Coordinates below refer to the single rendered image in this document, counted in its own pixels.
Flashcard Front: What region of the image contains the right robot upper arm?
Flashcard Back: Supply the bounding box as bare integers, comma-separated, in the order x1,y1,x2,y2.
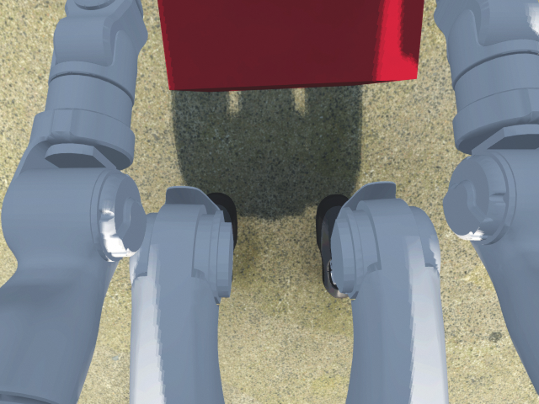
443,149,539,395

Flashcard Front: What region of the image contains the right robot forearm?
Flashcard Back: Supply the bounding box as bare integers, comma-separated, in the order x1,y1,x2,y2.
434,0,539,155

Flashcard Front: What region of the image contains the left robot thigh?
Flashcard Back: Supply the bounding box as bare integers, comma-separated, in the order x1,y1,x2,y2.
130,204,233,404

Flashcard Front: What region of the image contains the carton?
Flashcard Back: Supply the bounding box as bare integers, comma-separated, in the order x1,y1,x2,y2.
157,0,424,92

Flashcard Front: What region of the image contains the left robot upper arm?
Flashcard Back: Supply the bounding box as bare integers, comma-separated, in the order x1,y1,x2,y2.
0,167,147,404

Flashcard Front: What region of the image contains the left robot forearm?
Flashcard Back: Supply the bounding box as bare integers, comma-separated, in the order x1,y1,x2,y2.
1,0,148,250

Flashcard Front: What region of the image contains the robot left foot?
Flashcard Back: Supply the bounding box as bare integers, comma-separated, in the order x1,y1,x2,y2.
207,193,237,251

